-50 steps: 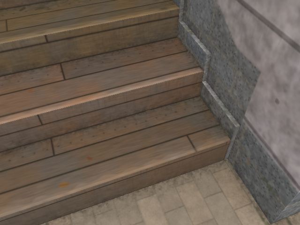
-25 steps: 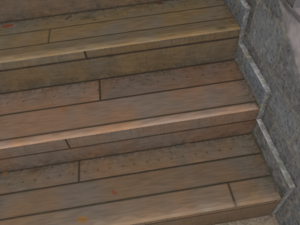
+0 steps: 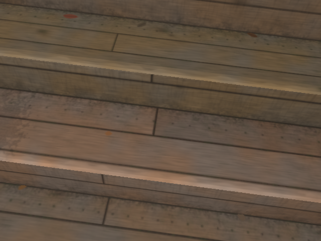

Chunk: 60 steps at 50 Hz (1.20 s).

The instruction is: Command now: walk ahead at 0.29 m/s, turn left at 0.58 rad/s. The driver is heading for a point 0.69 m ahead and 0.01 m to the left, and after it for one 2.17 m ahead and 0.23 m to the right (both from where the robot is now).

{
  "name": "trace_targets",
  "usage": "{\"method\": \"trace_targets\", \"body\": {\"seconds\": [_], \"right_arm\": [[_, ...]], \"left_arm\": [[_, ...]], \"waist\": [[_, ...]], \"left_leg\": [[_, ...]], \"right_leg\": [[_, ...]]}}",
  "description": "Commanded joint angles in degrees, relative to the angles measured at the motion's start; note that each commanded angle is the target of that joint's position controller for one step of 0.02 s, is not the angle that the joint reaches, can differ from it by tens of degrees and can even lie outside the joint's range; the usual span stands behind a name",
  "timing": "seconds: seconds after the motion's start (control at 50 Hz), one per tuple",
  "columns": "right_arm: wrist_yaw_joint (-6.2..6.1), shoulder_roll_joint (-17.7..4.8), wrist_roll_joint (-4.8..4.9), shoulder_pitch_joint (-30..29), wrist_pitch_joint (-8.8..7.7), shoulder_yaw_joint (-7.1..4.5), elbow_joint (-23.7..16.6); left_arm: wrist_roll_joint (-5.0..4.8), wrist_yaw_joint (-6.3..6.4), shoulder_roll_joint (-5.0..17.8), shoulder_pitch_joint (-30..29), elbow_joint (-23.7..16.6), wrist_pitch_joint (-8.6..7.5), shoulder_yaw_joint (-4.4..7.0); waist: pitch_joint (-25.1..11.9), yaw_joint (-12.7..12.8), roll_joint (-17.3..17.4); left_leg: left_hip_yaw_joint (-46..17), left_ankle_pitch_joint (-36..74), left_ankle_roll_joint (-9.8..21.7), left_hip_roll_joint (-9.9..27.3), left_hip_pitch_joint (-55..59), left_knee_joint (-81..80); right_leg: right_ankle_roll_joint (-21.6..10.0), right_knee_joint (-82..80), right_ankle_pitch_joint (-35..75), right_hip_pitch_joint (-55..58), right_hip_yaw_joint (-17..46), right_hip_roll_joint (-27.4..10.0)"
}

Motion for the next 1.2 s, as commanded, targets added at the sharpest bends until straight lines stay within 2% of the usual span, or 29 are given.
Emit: {"method": "trace_targets", "body": {"seconds": [0.02,0.1,0.2,0.26,0.3,0.32,0.34,0.36,0.4,0.44,0.5,0.56,0.66,0.68,0.7,0.78,0.84,0.86,0.9,0.96,1.0,1.02,1.04,1.06,1.08,1.1,1.12,1.16,1.2], "right_arm": [[-1.14,-8.45,-0.45,7.32,0.04,-1.66,-1.4],[-1.65,-7.78,-0.78,11.32,-0.1,-0.59,1.08],[-3.78,-8.33,-0.52,10.76,1.53,-0.49,3.82],[-3.66,-10.46,0.22,3.99,3.33,-1.97,-0.82],[-2.43,-14.64,2.13,-2.86,1.86,-3.83,-3.61],[-1.12,-14.62,2.81,-5.07,0.1,-4.51,-4.93],[0.75,-6.13,2.63,-4.27,-0.22,-3.02,-9.2],[1.61,-5.8,-1.97,2.58,0.07,-2.99,-7.57],[-0.14,-3.24,-3.16,-1.55,3.61,-2.39,-8.56],[-0.81,0.89,-4.06,-0.95,5.39,-0.57,-7.78],[-0.21,2.83,-2.36,-3.85,4.62,0.48,-9.45],[-0.32,-0.01,-2.11,-11.57,3.2,0.42,-12.2],[2.42,0.24,-2.01,-14.53,3.14,1.09,-15.03],[5.61,-0.49,-1.94,-13.41,3.56,2.87,-10.38],[5.46,-0.96,-1.82,-13.35,3.66,2.17,-10.61],[4.45,-2.66,-3.06,-13.44,1.36,1.65,-7.37],[5.29,-3.2,-3.43,-14.14,1.23,1.62,-5.99],[6.05,0.26,0.21,-22.0,1.41,1.73,-9.65],[5.73,3.48,1.93,-21.7,1.75,2.57,-9.74],[2.7,-0.16,-0.45,-10.0,1.59,0.66,-7.75],[0.58,-4.34,-1.29,7.11,-0.72,-1.58,-1.62],[1.97,-12.17,-3.4,14.13,-0.26,-2.96,3.18],[2.48,-18.75,-4.94,21.54,-0.72,-4.72,1.65],[4.08,-15.92,-6.43,19.11,-0.07,-5.16,4.99],[5.69,-9.9,-6.1,12.3,0.54,-3.44,6.84],[5.92,-0.93,-5.86,5.61,0.38,-0.06,5.49],[5.69,3.14,-5.66,1.82,-0.09,2.29,5.03],[5.01,4.99,-5.95,-0.11,0.68,3.96,8.5],[4.98,4.59,-8.02,-2.37,-0.59,4.84,9.34]], "left_arm": [[-0.24,0.96,0.84,-4.66,-6.94,0.36,-0.22],[0.31,1.11,-1.91,-15.1,-13.37,-0.11,-2.18],[0.39,0.94,-4.01,-23.85,-23.53,1.71,-4.19],[-1.1,1.05,-3.71,-12.44,-19.81,2.33,-4.2],[-2.5,1.85,1.28,7.4,-13.06,2.22,-1.07],[-1.48,2.46,6.85,13.9,-10.7,1.39,1.41],[-0.9,3.12,13.86,14.11,-9.49,1.23,2.99],[-2.53,3.62,10.91,7.7,-10.74,1.89,3.0],[-1.94,4.03,0.58,-6.48,-9.23,2.07,0.83],[0.08,3.58,-3.35,-1.62,-3.31,0.65,0.5],[-0.31,1.84,0.73,6.17,3.26,-3.29,2.29],[-1.04,1.08,4.3,10.15,7.51,-5.25,3.32],[-3.17,2.77,4.62,11.91,8.46,-4.14,3.89],[4.57,-1.22,4.64,12.89,7.77,-5.74,1.86],[5.29,-2.18,3.0,16.89,8.69,-6.39,1.51],[1.42,-3.83,3.82,17.54,7.45,-7.78,-0.84],[1.47,-3.68,4.56,13.09,4.91,-8.25,-1.61],[-4.49,0.06,6.37,19.57,8.96,-7.29,1.92],[-2.74,2.25,7.78,21.37,8.62,-6.93,2.41],[-1.38,1.75,8.03,18.23,9.37,-6.49,4.14],[-1.28,0.58,5.79,16.0,9.22,-6.44,3.76],[2.47,-6.18,-7.15,20.31,10.7,-6.37,-1.18],[-0.83,-8.11,-9.21,23.88,7.48,-7.81,-0.66],[-2.49,-8.85,-0.61,17.76,8.3,-7.96,1.64],[-4.07,-7.81,0.44,13.2,8.84,-7.41,1.96],[-2.84,-6.41,-1.63,11.73,8.65,-6.63,1.01],[-2.2,-6.1,-4.85,10.74,6.6,-5.7,-0.38],[-3.48,-6.68,-7.62,10.41,4.97,-3.92,-2.77],[-3.36,-7.08,-5.07,4.55,1.31,-3.49,-3.4]], "waist": [[-2.36,-0.62,5.24],[1.8,-2.5,4.01],[1.44,-1.85,5.75],[-7.84,3.42,5.84],[-19.19,11.5,14.51],[-21.69,15.0,9.21],[-28.13,11.77,-20.57],[-30.68,6.82,-13.82],[-8.56,-0.48,-0.91],[-0.57,-1.83,2.83],[-0.04,-0.72,-1.07],[0.11,0.15,-2.25],[-3.62,-0.15,-2.29],[-3.32,6.18,-9.58],[-2.92,7.51,-5.74],[-6.1,5.23,-3.58],[-5.83,5.66,-1.4],[-3.26,6.72,2.76],[-1.36,7.15,-4.78],[0.06,1.93,-8.83],[-8.13,-5.04,1.74],[-15.29,-1.72,12.81],[-17.85,-3.16,21.52],[-5.62,-5.52,17.37],[1.98,-2.55,12.29],[-2.11,1.27,7.59],[-3.65,5.27,6.35],[-2.84,7.85,7.43],[-0.65,10.16,1.22]], "left_leg": [[-17.99,36.92,9.39,17.72,11.87,-3.72],[-23.39,25.38,9.3,20.07,18.41,-4.18],[-21.98,34.08,5.99,17.11,12.03,-11.97],[-7.74,74.25,1.3,13.48,7.4,-10.41],[-7.78,96.0,-0.87,14.67,6.92,5.72],[-7.06,79.25,-2.76,10.53,0.6,22.18],[-4.52,-12.84,-7.86,-7.14,-14.8,54.38],[-12.7,-12.9,-6.55,-4.73,-14.51,69.1],[-6.25,-8.55,-6.01,0.26,-22.98,72.68],[-5.37,-4.86,-4.8,1.9,-27.42,69.8],[-5.76,-1.9,-2.66,0.3,-35.87,74.9],[-6.97,-0.46,-1.85,2.73,-46.31,73.19],[0.96,12.86,-6.57,11.11,-38.73,47.6],[0.73,8.65,-4.5,9.77,-52.51,66.62],[-4.82,8.95,-3.2,8.74,-61.23,70.51],[0.97,13.02,-2.12,12.83,-58.76,66.79],[5.72,16.25,-2.99,16.01,-39.66,48.98],[9.34,14.61,-6.66,14.12,-32.14,32.82],[11.51,7.07,-7.39,11.29,-21.99,19.99],[14.66,-1.27,-3.89,8.11,-10.44,7.33],[10.41,3.52,-4.55,8.85,10.21,-2.73],[-10.23,39.1,6.14,23.81,23.13,4.4],[-34.51,43.9,15.62,33.74,39.91,-4.91],[-36.04,17.79,15.0,35.44,29.54,-7.59],[-25.45,9.08,11.26,32.99,17.63,-5.0],[-17.2,1.04,7.8,30.09,8.54,-4.71],[-12.66,-1.93,3.84,28.03,2.92,-5.42],[-7.91,-0.26,3.15,25.9,-1.3,-8.52],[0.45,-0.7,0.83,23.42,-6.65,-11.26]], "right_leg": [[-0.3,15.97,-3.87,-18.57,-1.74,2.12],[-2.51,27.78,-11.25,-37.99,-1.51,2.87],[-2.79,7.64,-11.78,-25.67,-0.84,2.31],[-4.98,-19.84,-11.28,10.2,-6.44,6.15],[-6.77,-32.06,-1.88,35.08,-2.68,8.7],[-10.51,-42.72,8.13,46.44,7.71,4.63],[-22.83,-63.09,44.52,52.04,43.22,-18.97],[-24.61,-67.81,33.28,43.49,56.22,-17.95],[-20.29,-65.76,0.04,23.95,41.44,-12.76],[-13.92,-65.75,-22.71,17.16,26.87,-6.14],[-13.51,-70.56,-24.49,21.17,23.62,-5.78],[-12.52,-78.04,-19.67,30.38,21.56,-6.95],[-15.21,-85.05,-10.58,33.64,14.34,-5.05],[-18.24,-84.97,-17.1,32.49,18.19,-10.56],[-18.39,-82.78,-17.49,39.62,21.59,-12.93],[-15.99,-83.54,-13.35,39.81,15.82,-11.63],[-13.73,-85.57,-7.63,30.64,8.01,-9.39],[-13.1,-87.08,-5.01,32.04,8.24,-7.33],[-12.86,-90.87,-4.55,34.28,8.41,-8.53],[-13.96,-83.81,5.8,39.58,8.05,-12.97],[-11.06,-53.7,24.82,37.0,0.44,-4.55],[-8.5,-36.81,4.28,22.57,3.17,0.42],[-7.23,-15.99,-7.17,-3.63,11.14,13.4],[-8.35,10.53,-2.02,-20.67,17.14,13.46],[-12.07,26.49,3.94,-29.76,14.96,10.99],[-15.03,34.65,9.86,-28.08,14.26,7.7],[-17.79,37.9,14.58,-28.1,15.13,5.44],[-20.71,53.92,11.93,-35.24,12.05,5.4],[-20.92,48.33,14.62,-36.27,8.22,4.08]]}}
